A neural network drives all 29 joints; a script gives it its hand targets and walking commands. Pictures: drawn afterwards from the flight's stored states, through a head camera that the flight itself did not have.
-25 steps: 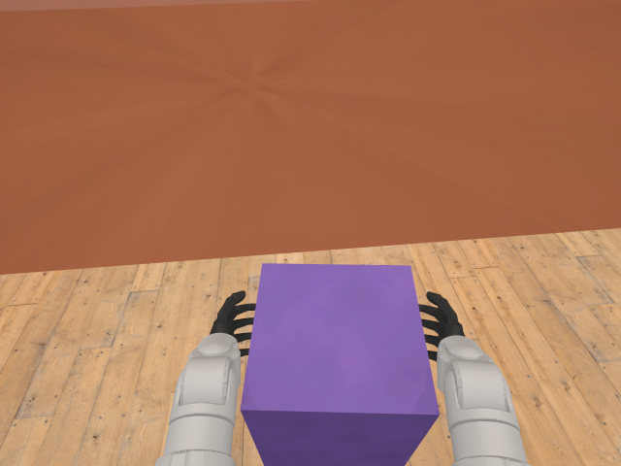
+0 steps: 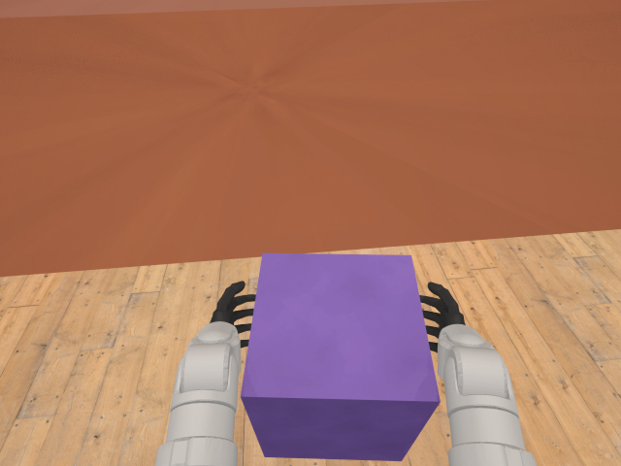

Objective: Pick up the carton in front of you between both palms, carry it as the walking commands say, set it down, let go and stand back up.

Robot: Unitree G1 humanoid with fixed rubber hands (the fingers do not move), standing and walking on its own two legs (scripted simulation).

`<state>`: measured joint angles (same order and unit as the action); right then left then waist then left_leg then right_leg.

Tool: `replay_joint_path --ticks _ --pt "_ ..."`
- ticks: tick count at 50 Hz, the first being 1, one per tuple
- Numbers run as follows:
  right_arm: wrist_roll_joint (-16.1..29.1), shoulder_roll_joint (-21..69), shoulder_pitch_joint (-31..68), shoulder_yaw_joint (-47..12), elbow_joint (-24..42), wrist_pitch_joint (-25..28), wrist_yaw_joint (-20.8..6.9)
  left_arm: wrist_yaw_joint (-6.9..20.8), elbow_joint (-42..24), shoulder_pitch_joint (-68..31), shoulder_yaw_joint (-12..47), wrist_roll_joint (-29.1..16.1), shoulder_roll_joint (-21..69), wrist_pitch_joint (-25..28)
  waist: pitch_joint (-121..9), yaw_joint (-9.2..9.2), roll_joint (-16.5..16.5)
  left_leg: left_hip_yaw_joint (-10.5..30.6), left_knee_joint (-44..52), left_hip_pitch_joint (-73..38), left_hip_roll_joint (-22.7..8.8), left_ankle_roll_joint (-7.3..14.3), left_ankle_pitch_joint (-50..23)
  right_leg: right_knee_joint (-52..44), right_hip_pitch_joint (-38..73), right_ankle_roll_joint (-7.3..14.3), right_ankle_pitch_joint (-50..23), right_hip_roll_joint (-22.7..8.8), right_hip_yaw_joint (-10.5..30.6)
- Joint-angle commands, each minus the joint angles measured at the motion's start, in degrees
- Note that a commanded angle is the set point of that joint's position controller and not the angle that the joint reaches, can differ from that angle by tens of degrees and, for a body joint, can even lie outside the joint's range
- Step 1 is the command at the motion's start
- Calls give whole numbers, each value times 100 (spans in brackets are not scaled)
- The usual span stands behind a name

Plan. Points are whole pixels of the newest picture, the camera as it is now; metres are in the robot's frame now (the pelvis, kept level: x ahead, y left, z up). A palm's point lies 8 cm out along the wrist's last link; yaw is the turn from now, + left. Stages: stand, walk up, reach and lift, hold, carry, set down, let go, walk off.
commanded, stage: hold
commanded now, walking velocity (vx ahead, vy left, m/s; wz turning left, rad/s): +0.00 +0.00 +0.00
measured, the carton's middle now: (334, 360) +0.30 +0.00 -0.03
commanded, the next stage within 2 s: carry in 0.04 s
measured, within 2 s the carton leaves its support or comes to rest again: neither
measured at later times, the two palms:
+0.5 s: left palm (247, 259) +0.40 +0.13 +0.07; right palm (446, 267) +0.40 -0.17 +0.07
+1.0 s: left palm (264, 161) +0.70 +0.14 +0.07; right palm (409, 169) +0.67 -0.16 +0.07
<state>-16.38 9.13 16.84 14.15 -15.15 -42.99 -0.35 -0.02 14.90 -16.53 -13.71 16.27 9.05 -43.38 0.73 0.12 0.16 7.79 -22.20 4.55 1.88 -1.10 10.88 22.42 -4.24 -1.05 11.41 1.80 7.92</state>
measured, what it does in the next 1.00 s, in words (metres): walks ahead: right foot, then left foot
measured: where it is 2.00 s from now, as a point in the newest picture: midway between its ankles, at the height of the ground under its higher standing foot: (331, 290)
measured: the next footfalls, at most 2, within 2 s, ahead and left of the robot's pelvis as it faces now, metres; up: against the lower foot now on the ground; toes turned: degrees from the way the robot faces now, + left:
right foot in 0.50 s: +0.14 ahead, -0.12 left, +0.00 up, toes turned -8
left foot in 0.80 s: +0.47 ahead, +0.07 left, +0.00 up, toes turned +9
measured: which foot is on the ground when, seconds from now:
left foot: down 0.00-0.52, up 0.54-0.78, down 0.80-1.00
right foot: down 0.00-0.40, up 0.42-0.48, down 0.50-0.82, up 0.84-1.00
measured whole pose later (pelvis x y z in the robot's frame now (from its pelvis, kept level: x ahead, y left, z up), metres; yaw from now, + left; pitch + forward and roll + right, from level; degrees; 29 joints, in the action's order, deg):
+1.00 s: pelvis +0.42 +0.02 +0.00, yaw -4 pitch +4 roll -1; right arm -6.7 7.7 9.6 6.5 17.4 -69.5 5.3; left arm -5.3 -16.8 -10.2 -7.0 6.3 7.8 -69.8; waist -3.8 1.7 -1.0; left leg -14.2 -22.7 15.6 0.4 6.3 12.1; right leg 62.0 -28.5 1.3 17.7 -4.6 -4.8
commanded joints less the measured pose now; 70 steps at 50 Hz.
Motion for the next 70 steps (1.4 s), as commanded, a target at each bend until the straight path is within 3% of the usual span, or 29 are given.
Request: replay_joint_path --ticks 1,2,5,10,14,15,18,21,22,24,26,27,28,29,31,35,39,40,41,42,43,46,49,60,65,66,67,68,70 --pt "1597 5393 3183 -3306 143 217 -1450 1450 -211 -3267 3317 -1623 5451 246 -1385 4 -24 -461 381 -340 362 -6 -363 -419 104 28 -359 369 -477" --pt "1644 5341 3224 -3295 278 204 -1432 1431 -321 -3327 3293 -1669 5346 229 -1541 -21 -175 -169 -12 306 -637 98 281 126 -487 81 326 -565 -241" --pt "1764 5297 3203 -3466 596 123 -1324 1361 -684 -3422 3542 -1861 5372 160 -1470 -2 -279 214 401 983 -663 265 3138 254 -1101 120 2612 -371 -314" --pt "2195 5066 3159 -4124 1477 -397 -1085 1211 -1435 -3458 4261 -2451 5237 -329 -1930 3 -618 229 232 909 -1025 495 2568 690 -1116 87 1472 -224 -1039" --pt "2670 4818 3332 -4549 2074 -1141 -966 1017 -1828 -3188 4367 -2734 4840 -1039 -1340 -152 1485 -1340 -1771 3044 -257 8 1745 -915 79 856 2375 -1842 1441" --pt "2883 4845 3375 -4690 2201 -1313 -971 947 -2005 -3088 4401 -2738 4751 -1208 -1239 -162 1388 -1355 -1332 2943 -331 40 1610 -805 -23 1004 1598 -1916 1482" --pt "3344 5087 3071 -4909 2418 -1716 -957 849 -2756 -3086 4632 -3022 4738 -1681 -2049 -82 472 -1541 -257 762 -254 118 741 334 -712 571 703 -1174 -399" --pt "3238 4981 2353 -4736 2611 -2049 -832 916 -3164 -2986 4836 -3391 4955 -2107 -2007 94 -1632 1006 79 -1528 -2002 1065 -680 2407 -3443 48 1382 -392 -1561" --pt "3176 4959 2289 -4702 2832 -2138 -780 966 -3228 -2970 4870 -3508 5022 -2208 -1774 137 -1508 1173 73 -1706 -2199 1312 -1444 2118 -3898 63 2174 -365 -1497" --pt "3149 4962 2450 -4757 3406 -2290 -700 1041 -3283 -2806 4814 -3621 5128 -2329 -1876 118 -866 452 -163 -1385 -2023 1084 -1536 922 -3091 104 1513 -317 -1624" --pt "3194 5094 2344 -4851 3686 -2412 -698 1046 -3289 -2352 4725 -3570 5146 -2404 -2349 -60 -196 -1125 -1278 825 -1248 358 -811 -305 209 250 346 -439 -1400" --pt "3328 5073 2508 -4929 4011 -2506 -768 1000 -3271 -1986 4666 -3389 5126 -2393 -2297 -209 1467 -1924 -2838 2531 -688 -17 -81 -457 1386 673 -744 -1668 556" --pt "3420 5111 2542 -5031 4030 -2567 -841 936 -3381 -1847 4620 -3225 5064 -2406 -2053 -233 2177 -1776 -3299 4154 -251 -79 1820 -330 2456 1256 -2936 -2270 1480" --pt "3507 5059 2683 -5047 3980 -2583 -882 894 -3544 -2068 4644 -3219 5163 -2454 -1860 -288 1407 -1467 -3564 4740 -362 44 2290 -181 2764 1443 -3893 -2431 1350" --pt "3630 5017 2444 -5009 3896 -2613 -915 829 -3880 -2255 4692 -3328 5117 -2492 -1946 -295 584 -1402 -3372 5010 -518 211 2369 -136 2999 1226 -3550 -2312 843" --pt "3416 5031 1968 -4854 3797 -2589 -800 883 -4216 -2324 4858 -3551 4989 -2583 -1915 -238 701 -1747 -1863 3773 -335 185 549 -398 2178 746 -3337 -1758 -570" --pt "3112 4947 1672 -4691 3815 -2613 -712 1009 -4189 -2156 4917 -3620 4808 -2659 -2292 19 842 -2561 -558 111 275 287 -657 890 162 298 -4274 -1283 -1922" --pt "3058 4908 1675 -4671 3846 -2626 -721 1036 -4189 -2181 4903 -3608 4734 -2674 -2547 101 597 -2438 -517 -963 113 292 -423 1677 -470 207 -3294 -1104 -2004" --pt "3022 4890 1645 -4658 3837 -2656 -732 1064 -4168 -2314 4865 -3585 4627 -2695 -2664 232 -32 -1149 -262 -1624 -810 372 842 2963 -1293 97 -1566 -875 -1931" --pt "2956 4811 1704 -4607 3635 -2636 -753 1084 -4187 -2373 4907 -3594 4683 -2761 -2530 108 -1444 2228 919 -1891 -2610 1158 1273 4327 -2750 -76 1243 -54 -1694" --pt "3025 4906 1704 -4632 3589 -2656 -765 1096 -3955 -2300 4907 -3542 4702 -2775 -2394 130 -1074 2527 1120 -1783 -2744 1530 1238 5063 -3168 112 1525 -357 -904" --pt "3249 5264 2163 -4882 3699 -2583 -839 1111 -3769 -2393 4896 -3517 5048 -2657 -2129 91 -80 949 980 -887 -2281 1210 -395 4753 -3329 338 799 -902 -769" --pt "3507 5385 2436 -5065 3882 -2527 -932 1027 -3654 -2254 4868 -3376 5305 -2489 -2202 77 -292 -17 1093 -686 -1934 960 -619 3779 -3050 249 469 -858 -1042" --pt "3435 4751 1822 -4804 3812 -2703 -1052 776 -3859 -1873 4864 -3149 4996 -2575 -1352 126 -786 -1424 856 -1375 -1405 822 -3133 1070 -3280 237 -930 -417 -2046" --pt "3283 4697 1871 -4740 3806 -2762 -1012 901 -3767 -2009 4878 -3313 4960 -2658 -1836 -67 -888 -2193 -1025 -857 -1210 412 -4505 291 -595 401 -731 201 -2687" --pt "3282 4681 1969 -4747 3789 -2759 -1016 932 -3751 -2036 4860 -3318 4980 -2659 -2208 -199 -588 -2111 -2155 47 -1086 286 -3238 307 669 441 -338 -315 -2053" --pt "3335 4795 2105 -4836 3861 -2791 -1014 961 -3589 -2077 4789 -3273 4880 -2630 -2944 -234 705 -1832 -4079 1866 -589 60 -1362 73 2272 1315 727 -2165 856" --pt "3321 4741 2109 -4834 3827 -2767 -1031 979 -3426 -1902 4830 -3350 5067 -2577 -2774 -288 1503 -1400 -5143 3049 77 40 1494 -939 2358 1778 261 -2610 2381" --pt "3312 5071 2144 -4896 3739 -2616 -1029 1010 -3560 -2107 4945 -3453 5411 -2482 -2631 -156 608 -780 -5613 3386 -577 331 1276 -720 1836 1503 -919 -2451 1236"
